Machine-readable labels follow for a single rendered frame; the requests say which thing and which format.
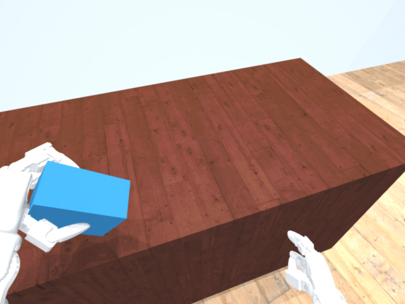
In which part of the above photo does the sponge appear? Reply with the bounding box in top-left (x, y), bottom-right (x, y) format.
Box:
top-left (28, 161), bottom-right (130, 236)

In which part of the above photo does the robot right hand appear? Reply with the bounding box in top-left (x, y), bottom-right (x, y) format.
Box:
top-left (285, 231), bottom-right (335, 296)

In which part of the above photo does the right robot forearm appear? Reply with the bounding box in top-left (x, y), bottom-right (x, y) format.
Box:
top-left (312, 286), bottom-right (348, 304)

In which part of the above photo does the robot left hand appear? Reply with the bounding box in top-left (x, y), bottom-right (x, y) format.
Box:
top-left (0, 142), bottom-right (90, 252)

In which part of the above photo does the table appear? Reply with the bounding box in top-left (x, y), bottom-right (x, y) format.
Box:
top-left (0, 58), bottom-right (405, 304)

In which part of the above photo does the left robot forearm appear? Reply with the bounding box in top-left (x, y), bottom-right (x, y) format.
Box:
top-left (0, 231), bottom-right (22, 304)

